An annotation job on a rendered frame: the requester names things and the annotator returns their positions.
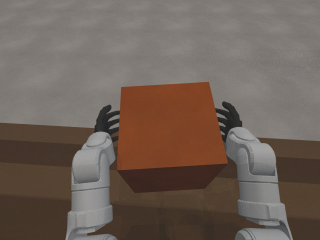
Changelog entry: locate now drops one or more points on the robot left forearm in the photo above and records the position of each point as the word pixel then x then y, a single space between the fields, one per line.
pixel 90 181

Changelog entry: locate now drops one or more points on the right robot upper arm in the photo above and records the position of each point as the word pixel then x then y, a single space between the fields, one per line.
pixel 260 234

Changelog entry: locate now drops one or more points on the carton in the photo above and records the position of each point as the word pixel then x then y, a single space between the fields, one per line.
pixel 169 137

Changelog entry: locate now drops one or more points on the robot right forearm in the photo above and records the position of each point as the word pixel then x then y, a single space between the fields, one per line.
pixel 257 175

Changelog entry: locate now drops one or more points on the robot left hand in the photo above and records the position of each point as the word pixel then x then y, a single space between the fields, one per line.
pixel 103 125

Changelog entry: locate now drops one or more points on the robot right hand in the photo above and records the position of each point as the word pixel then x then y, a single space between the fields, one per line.
pixel 232 121

